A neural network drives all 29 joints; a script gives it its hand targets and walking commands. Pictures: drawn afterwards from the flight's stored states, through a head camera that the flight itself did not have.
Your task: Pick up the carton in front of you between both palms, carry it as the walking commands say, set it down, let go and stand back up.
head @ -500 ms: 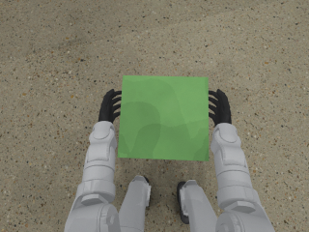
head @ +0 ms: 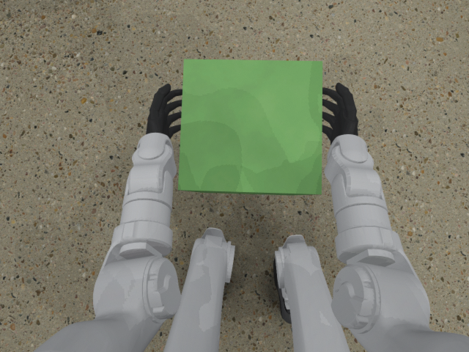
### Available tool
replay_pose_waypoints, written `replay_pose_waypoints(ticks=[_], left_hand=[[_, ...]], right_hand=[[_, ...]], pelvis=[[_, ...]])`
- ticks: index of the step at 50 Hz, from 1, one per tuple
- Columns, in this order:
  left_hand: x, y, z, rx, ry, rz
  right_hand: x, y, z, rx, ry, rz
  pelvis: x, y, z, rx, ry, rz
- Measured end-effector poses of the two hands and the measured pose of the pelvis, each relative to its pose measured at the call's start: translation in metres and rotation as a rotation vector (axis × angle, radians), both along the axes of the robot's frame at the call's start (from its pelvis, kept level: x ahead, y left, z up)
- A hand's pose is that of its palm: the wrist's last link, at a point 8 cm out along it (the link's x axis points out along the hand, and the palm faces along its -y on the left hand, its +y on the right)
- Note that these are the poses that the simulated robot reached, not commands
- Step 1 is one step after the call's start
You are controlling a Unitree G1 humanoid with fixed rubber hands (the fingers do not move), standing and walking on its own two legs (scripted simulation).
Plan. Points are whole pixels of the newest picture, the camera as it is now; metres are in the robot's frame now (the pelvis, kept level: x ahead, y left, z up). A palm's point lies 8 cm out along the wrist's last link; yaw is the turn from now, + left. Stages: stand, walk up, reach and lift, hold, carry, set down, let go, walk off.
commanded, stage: set down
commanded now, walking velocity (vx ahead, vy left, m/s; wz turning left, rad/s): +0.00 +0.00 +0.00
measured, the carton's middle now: (248, 141) +0.46 +0.03 -0.17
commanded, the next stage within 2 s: none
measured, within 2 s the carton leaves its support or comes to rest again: rests again in 1.26 s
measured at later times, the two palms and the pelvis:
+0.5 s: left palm (176, 141) +0.47 +0.19 -0.25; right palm (312, 142) +0.49 -0.11 -0.24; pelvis -0.02 +0.00 -0.11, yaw -1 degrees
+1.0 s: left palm (182, 145) +0.48 +0.19 -0.32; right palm (303, 146) +0.50 -0.11 -0.32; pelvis -0.02 +0.00 -0.17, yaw -1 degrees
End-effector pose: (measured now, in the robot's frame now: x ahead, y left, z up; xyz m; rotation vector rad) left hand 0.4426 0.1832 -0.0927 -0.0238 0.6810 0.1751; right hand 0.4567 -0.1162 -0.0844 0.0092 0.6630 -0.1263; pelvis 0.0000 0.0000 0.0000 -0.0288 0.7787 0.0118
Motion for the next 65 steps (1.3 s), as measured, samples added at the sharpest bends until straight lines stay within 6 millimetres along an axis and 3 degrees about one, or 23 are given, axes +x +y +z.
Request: replay_pose_waypoints(ticks=[12, 34, 44, 65], left_hand=[[0.013, 0.004, -0.075, 0.005, 0.015, -0.001], [0.039, 0.011, -0.210, 0.039, 0.064, -0.024], [0.046, 0.009, -0.220, 0.031, 0.068, -0.019], [0.035, 0.006, -0.247, 0.030, 0.125, -0.053]], right_hand=[[0.015, 0.004, -0.076, -0.003, 0.014, 0.008], [0.038, 0.010, -0.216, -0.005, 0.061, 0.024], [0.043, 0.008, -0.228, -0.005, 0.066, 0.025], [0.037, 0.003, -0.252, -0.029, 0.118, 0.053]], pelvis=[[-0.014, 0.001, -0.059, -0.004, 0.024, -0.003], [-0.026, -0.004, -0.147, 0.003, -0.019, -0.023], [-0.018, -0.004, -0.163, 0.010, -0.053, -0.027], [-0.022, -0.005, -0.174, 0.015, -0.113, -0.031]])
